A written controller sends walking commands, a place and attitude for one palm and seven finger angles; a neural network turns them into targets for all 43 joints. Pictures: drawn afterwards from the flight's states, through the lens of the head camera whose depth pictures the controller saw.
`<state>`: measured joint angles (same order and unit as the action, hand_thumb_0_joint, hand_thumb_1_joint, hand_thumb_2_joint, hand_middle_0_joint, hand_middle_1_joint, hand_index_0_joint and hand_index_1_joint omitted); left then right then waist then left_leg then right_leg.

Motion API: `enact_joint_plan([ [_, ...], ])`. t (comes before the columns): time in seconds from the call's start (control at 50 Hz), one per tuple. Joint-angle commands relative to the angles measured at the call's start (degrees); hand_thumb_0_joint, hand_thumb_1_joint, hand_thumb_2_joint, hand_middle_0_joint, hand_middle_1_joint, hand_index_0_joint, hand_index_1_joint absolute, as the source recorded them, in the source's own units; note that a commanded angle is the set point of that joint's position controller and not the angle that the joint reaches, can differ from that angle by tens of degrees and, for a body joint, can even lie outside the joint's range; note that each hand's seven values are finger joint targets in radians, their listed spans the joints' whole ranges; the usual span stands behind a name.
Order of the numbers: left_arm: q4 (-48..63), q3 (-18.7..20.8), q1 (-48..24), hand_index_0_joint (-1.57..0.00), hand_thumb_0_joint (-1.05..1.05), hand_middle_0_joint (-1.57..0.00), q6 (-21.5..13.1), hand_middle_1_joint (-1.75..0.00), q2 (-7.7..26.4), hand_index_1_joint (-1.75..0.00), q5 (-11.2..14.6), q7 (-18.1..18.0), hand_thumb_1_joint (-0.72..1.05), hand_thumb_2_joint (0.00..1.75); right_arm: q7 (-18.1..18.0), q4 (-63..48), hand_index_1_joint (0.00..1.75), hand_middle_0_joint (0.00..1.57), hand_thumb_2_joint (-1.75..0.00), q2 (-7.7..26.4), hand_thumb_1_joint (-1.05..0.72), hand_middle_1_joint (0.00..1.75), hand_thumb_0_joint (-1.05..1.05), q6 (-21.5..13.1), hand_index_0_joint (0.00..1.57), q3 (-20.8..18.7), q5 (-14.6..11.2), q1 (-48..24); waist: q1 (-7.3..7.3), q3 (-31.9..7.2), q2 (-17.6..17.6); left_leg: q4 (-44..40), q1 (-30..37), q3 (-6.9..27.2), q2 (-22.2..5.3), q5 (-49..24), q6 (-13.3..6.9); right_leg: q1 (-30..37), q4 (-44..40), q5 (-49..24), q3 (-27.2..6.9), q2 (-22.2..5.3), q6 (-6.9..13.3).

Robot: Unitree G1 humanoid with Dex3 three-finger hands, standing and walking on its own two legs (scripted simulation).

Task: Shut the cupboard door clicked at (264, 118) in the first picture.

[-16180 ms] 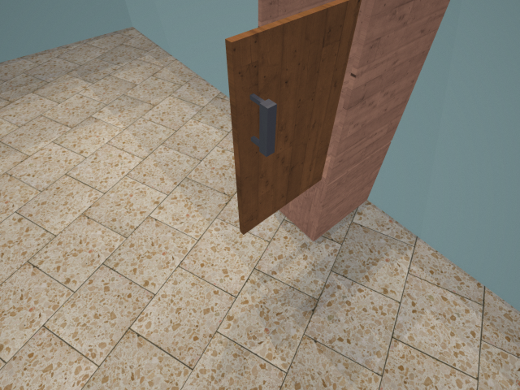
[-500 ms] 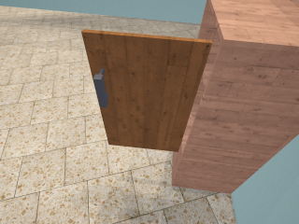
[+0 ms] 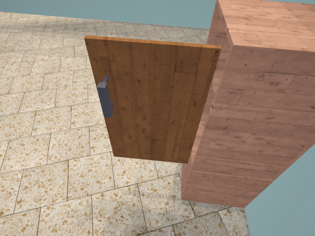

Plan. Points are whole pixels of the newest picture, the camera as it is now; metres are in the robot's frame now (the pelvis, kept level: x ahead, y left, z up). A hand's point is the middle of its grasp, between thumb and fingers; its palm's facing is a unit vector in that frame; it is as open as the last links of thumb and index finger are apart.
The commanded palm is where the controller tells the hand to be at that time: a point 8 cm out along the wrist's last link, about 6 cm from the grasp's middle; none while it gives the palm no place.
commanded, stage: come to a stop and stand still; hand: left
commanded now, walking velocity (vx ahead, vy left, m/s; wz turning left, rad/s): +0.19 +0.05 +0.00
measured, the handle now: (107, 96) +0.50 +0.20 +0.07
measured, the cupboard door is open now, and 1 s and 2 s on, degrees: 91 91 91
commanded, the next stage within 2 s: look again from close up in 1.02 s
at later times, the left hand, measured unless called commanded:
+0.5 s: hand out of the picture +0.03 +0.18 -0.18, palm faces +0.02 -0.98 -0.19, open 7.4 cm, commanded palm none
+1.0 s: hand out of the picture -0.02 +0.16 -0.18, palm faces +0.02 -0.98 -0.17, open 7.4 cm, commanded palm none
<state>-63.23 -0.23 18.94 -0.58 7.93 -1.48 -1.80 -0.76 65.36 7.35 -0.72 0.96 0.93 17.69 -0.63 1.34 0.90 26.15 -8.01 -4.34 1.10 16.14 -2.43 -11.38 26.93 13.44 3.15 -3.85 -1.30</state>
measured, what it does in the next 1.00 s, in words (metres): stands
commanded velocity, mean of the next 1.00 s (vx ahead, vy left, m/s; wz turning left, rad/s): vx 0.00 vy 0.00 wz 0.00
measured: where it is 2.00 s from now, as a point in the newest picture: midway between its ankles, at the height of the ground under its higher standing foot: outside the picture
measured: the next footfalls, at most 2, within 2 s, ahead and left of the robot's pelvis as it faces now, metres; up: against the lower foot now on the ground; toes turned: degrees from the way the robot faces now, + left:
none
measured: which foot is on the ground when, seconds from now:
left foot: down 0.00-1.00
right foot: down 0.00-1.00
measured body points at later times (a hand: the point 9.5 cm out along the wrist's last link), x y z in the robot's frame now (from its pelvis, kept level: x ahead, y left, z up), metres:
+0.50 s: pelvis +0.02 +0.02 -0.01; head +0.01 +0.02 +0.44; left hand +0.02 +0.24 -0.17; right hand +0.04 -0.21 -0.16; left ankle -0.02 +0.09 -0.74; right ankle +0.01 -0.14 -0.74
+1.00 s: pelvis +0.00 +0.00 +0.00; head +0.00 +0.01 +0.45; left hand -0.02 +0.22 -0.16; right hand -0.01 -0.21 -0.16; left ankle -0.02 +0.09 -0.74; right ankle +0.01 -0.14 -0.74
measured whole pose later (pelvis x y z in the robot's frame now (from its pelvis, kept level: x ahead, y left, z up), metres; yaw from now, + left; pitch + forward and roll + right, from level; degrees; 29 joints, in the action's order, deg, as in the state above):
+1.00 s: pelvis +0.00 +0.00 +0.00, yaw +0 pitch -3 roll +0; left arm -62.8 -1.1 18.5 -0.6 8.5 -1.0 -2.3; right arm -0.8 64.4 7.9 -0.9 1.3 0.4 16.8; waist -0.5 2.5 0.8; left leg 24.7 -7.0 -4.2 1.1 15.1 -2.4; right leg -10.0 24.7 11.8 3.2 -3.7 -2.0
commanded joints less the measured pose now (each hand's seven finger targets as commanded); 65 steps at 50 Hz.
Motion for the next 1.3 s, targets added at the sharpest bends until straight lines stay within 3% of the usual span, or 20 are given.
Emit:
enact_joint_plan([
  [0.0, 2.2, 1.9, 5.9, -0.20, 0.00, -0.20, -0.2, -0.30, 5.8, -0.30, 0.1, 0.2, 0.90, 0.90, -0.2, -2.3, 0.30, 0.20, -0.90, 5.8, -0.90, 0.30, 0.00, 0.2, 0.20, -1.5, 0.2, 3.8, -0.55, 9.4, 1.2, -5.9, -12.8, 5.7, -4.1, 14.7, -0.6, -2.2, -6.7, 17.5, -6.8, -3.4, 5.0],
  [0.06, 2.2, 2.8, 7.6, -0.20, 0.00, -0.20, -0.6, -0.30, 6.8, -0.30, 0.5, 0.0, 0.90, 0.90, -0.2, -3.3, 0.30, 0.20, -0.90, 4.1, -0.90, 0.30, 0.00, -0.3, 0.20, -1.2, 0.3, 4.0, -0.81, 8.3, 5.4, 1.4, -14.4, 1.8, -1.4, 7.9, 0.3, -0.4, -8.8, 18.0, -11.5, -7.2, 7.5],
  [0.08, -1.1, 1.7, 8.0, -0.20, 0.00, -0.20, -2.3, -0.30, 8.1, -0.30, -0.5, -2.5, 0.90, 0.90, 0.2, -5.7, 0.30, 0.20, -0.90, 6.4, -0.90, 0.30, 0.00, -1.0, 0.20, -0.7, 0.7, -2.3, -0.87, 9.6, 2.6, 4.4, -9.9, 4.3, -2.9, -2.8, 1.8, -5.6, -1.1, -12.5, -11.4, -6.0, 5.7],
  [0.1, 1.0, 1.5, 5.8, -0.20, 0.00, -0.20, -2.4, -0.30, 8.9, -0.30, -0.5, -1.9, 0.90, 0.90, 0.1, -7.5, 0.30, 0.20, -0.90, 5.6, -0.90, 0.30, 0.00, -1.1, 0.20, -0.5, 0.2, 1.8, 1.26, 7.3, -3.0, 4.5, -10.5, 3.8, -3.7, -7.0, 2.1, -2.7, 0.6, -21.9, -6.5, -7.0, 5.4],
  [0.12, 1.4, 1.1, 5.9, -0.20, 0.00, -0.20, -2.5, -0.30, 7.7, -0.30, -0.1, -1.4, 0.90, 0.90, 0.0, -6.3, 0.30, 0.20, -0.90, 4.1, -0.90, 0.30, 0.00, -2.3, 0.20, -0.4, 0.2, 6.4, 1.64, -2.1, -5.4, 2.0, -6.7, 4.9, -4.8, -15.2, 2.3, 2.2, 7.7, -25.5, -4.3, -5.4, 5.2],
  [0.14, 1.4, 0.6, 5.4, -0.20, 0.00, -0.20, -2.5, -0.30, 6.1, -0.30, 0.4, -1.4, 0.90, 0.90, -0.7, -5.8, 0.30, 0.20, -0.90, 6.0, -0.90, 0.30, 0.00, -2.6, 0.20, -0.6, -0.1, 7.5, 1.39, -7.4, -6.6, 3.3, -3.1, 7.3, -7.5, -31.0, 1.3, 4.1, 9.3, -21.3, -1.9, -3.9, 4.3],
  [0.16, 1.2, 0.3, 5.0, -0.20, 0.00, -0.20, -2.2, -0.30, 5.6, -0.30, 0.6, -1.4, 0.90, 0.90, -1.2, -5.8, 0.30, 0.20, -0.90, 7.2, -0.90, 0.30, 0.00, -2.4, 0.20, -0.8, -0.5, 6.8, 1.00, -7.6, -7.7, 3.2, -0.8, 8.2, -9.1, -40.6, 0.5, 3.0, 8.5, -12.6, -0.7, -2.3, 3.6],
  [0.18, 0.9, 0.1, 5.0, -0.20, 0.00, -0.20, -1.9, -0.30, 4.9, -0.30, 0.7, -1.5, 0.90, 0.90, -1.5, -6.0, 0.30, 0.20, -0.90, 8.0, -0.90, 0.30, 0.00, -2.3, 0.20, -0.8, -0.5, 6.5, 0.71, -6.8, -7.2, 3.4, 0.3, 9.0, -9.7, -45.2, -0.1, 2.3, 7.5, -7.5, -0.1, -1.3, 3.4],
  [0.2, 0.9, -0.1, 4.6, -0.20, 0.00, -0.20, -1.6, -0.30, 4.7, -0.30, 0.7, -1.5, 0.90, 0.90, -1.7, -6.2, 0.30, 0.20, -0.90, 7.7, -0.90, 0.30, 0.00, -2.1, 0.20, -0.7, -0.5, 5.2, 0.25, -3.2, -5.2, 3.6, -1.6, 8.4, -9.4, -43.6, -0.5, 1.5, 6.0, -7.8, -0.5, -1.1, 3.2],
  [0.24, 0.6, 0.0, 4.9, -0.20, 0.00, -0.20, -1.4, -0.30, 4.6, -0.30, 0.7, -1.4, 0.90, 0.90, -1.7, -6.7, 0.30, 0.20, -0.90, 7.3, -0.90, 0.30, 0.00, -1.7, 0.20, -0.9, -0.4, 4.4, 0.37, 0.1, -0.6, 3.3, -4.5, 7.3, -7.3, -32.6, 0.4, 2.0, 4.5, -14.4, -2.4, -2.5, 3.7],
  [0.28, 1.1, 0.0, 3.6, -0.20, 0.00, -0.20, -1.0, -0.30, 4.8, -0.30, 0.7, -1.3, 0.90, 0.90, -1.6, -6.7, 0.30, 0.20, -0.90, 7.0, -0.90, 0.30, 0.00, -1.3, 0.20, -1.0, -0.4, 4.0, 0.89, 2.3, -0.5, 0.5, -6.0, 6.9, -6.6, -23.0, 0.7, 1.3, 3.8, -13.7, -2.7, -2.9, 3.6],
  [0.44, 3.2, 0.4, 1.5, -0.20, 0.00, -0.20, -0.1, -0.30, 5.7, -0.30, 0.6, -1.0, 0.90, 0.90, -1.0, -6.5, 0.30, 0.20, -0.90, 7.6, -0.90, 0.30, 0.00, -1.2, 0.20, -1.1, -0.3, 1.5, 0.26, 3.8, -1.5, -5.3, -6.7, 7.6, -6.3, -13.0, 0.2, 2.0, 0.4, -6.1, -3.0, -2.0, 3.0],
  [0.52, 3.8, 0.6, 1.0, -0.20, 0.00, -0.20, -0.1, -0.30, 6.3, -0.30, 0.6, -0.9, 0.90, 0.90, -1.0, -6.4, 0.30, 0.20, -0.90, 8.0, -0.90, 0.30, 0.00, -1.2, 0.20, -1.2, -0.3, 1.1, 0.19, 2.9, -2.3, -6.0, -5.6, 7.2, -6.3, -13.3, 0.2, 3.0, -0.7, -7.2, -3.2, -2.3, 2.9],
  [0.72, 4.1, 0.6, 1.1, -0.20, 0.00, -0.20, -0.5, -0.30, 7.0, -0.30, 0.7, -0.8, 0.90, 0.90, -0.6, -5.0, 0.30, 0.20, -0.90, 7.7, -0.90, 0.30, 0.00, -1.0, 0.20, -1.1, -0.5, 0.9, 0.22, 3.2, 0.1, -7.1, -5.1, 6.6, -6.1, -8.7, 0.3, 3.4, -4.1, -7.8, -4.0, -3.4, 2.8],
  [0.94, 2.3, 0.2, 2.6, -0.20, 0.00, -0.20, -0.7, -0.30, 6.0, -0.30, 0.7, -0.8, 0.90, 0.90, -0.5, -2.7, 0.30, 0.20, -0.90, 6.5, -0.90, 0.30, 0.00, -0.8, 0.20, -0.9, -0.7, 1.8, 0.30, 4.7, -0.7, -8.7, -5.5, 6.5, -6.1, -4.3, 0.6, 2.0, -6.5, -3.8, -4.5, -3.3, 2.7],
  [1.28, 1.0, 0.1, 4.6, -0.20, 0.00, -0.20, -0.9, -0.30, 4.4, -0.30, 0.7, -1.0, 0.90, 0.90, -0.7, -1.2, 0.30, 0.20, -0.90, 5.2, -0.90, 0.30, 0.00, -0.9, 0.20, -0.9, -0.8, 3.2, 0.28, 5.0, -0.9, -9.3, -5.7, 6.6, -6.3, -4.0, 0.7, 1.6, -6.9, -3.6, -4.2, -3.2, 2.6],
])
